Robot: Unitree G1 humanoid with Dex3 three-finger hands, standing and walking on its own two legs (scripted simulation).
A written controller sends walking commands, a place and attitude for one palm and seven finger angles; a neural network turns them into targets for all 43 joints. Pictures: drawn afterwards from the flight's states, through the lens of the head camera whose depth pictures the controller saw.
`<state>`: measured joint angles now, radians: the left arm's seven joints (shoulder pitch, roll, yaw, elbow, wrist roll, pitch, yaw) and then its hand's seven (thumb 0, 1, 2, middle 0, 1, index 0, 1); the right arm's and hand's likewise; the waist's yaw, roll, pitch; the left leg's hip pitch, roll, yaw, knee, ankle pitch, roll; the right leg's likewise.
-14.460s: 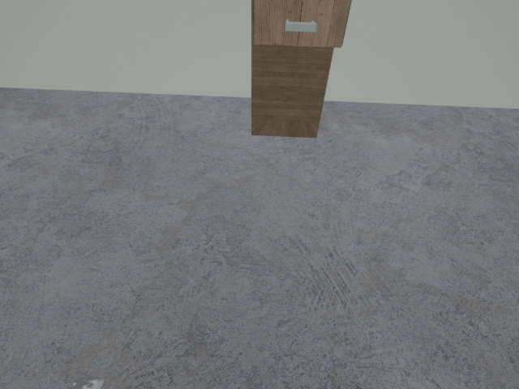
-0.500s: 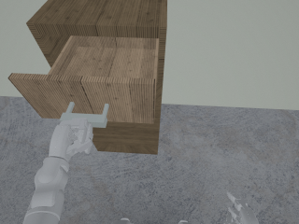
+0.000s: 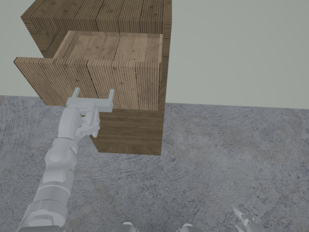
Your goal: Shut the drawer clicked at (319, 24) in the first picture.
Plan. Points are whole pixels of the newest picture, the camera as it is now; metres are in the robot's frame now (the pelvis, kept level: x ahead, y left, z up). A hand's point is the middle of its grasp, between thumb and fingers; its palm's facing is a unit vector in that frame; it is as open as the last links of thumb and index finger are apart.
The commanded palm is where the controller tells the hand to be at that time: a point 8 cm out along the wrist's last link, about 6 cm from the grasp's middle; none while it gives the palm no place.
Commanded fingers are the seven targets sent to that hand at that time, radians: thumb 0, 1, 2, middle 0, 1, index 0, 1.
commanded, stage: push the drawer shut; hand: left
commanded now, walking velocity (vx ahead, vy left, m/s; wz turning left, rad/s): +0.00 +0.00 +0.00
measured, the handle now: (92, 98) +0.45 +0.19 +0.06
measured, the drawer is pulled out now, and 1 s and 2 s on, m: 0.14 0.03 0.00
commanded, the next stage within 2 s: pull the fist back off the drawer in 1.58 s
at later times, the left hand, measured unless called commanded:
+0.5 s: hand (102, 105) +0.43 +0.16 +0.06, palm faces -0.03 -1.00 -0.05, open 3.0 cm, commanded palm +0.42 +0.21 +0.06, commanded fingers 0.00 0.90 0.90 -1.40 -1.60 -1.40 -1.60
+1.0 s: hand (105, 89) +0.49 +0.16 +0.06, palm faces -0.03 -1.00 -0.03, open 3.0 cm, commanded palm +0.48 +0.21 +0.06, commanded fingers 0.00 0.90 0.90 -1.40 -1.60 -1.40 -1.60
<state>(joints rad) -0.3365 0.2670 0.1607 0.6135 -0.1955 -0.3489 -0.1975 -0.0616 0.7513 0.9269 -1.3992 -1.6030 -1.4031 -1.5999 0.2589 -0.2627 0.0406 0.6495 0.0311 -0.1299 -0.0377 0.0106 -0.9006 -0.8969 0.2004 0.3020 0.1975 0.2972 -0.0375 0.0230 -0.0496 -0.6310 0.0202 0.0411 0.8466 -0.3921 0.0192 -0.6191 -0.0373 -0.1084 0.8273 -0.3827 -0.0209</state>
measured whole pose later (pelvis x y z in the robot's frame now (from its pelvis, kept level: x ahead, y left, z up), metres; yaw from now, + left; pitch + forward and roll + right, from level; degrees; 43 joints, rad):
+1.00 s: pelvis -0.01 +0.00 -0.02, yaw -2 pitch +17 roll -2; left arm -0.85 0.44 0.34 1.15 -0.10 -0.41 -0.21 0.00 0.74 0.92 -1.40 -1.60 -1.40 -1.60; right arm 0.36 -0.28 0.04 0.67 0.00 -0.04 -0.01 0.01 -0.90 -0.90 0.20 0.30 0.20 0.30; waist -0.15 0.02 -0.08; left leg -0.84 0.05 0.05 0.95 -0.41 0.02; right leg -0.83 -0.01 -0.10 0.90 -0.38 -0.02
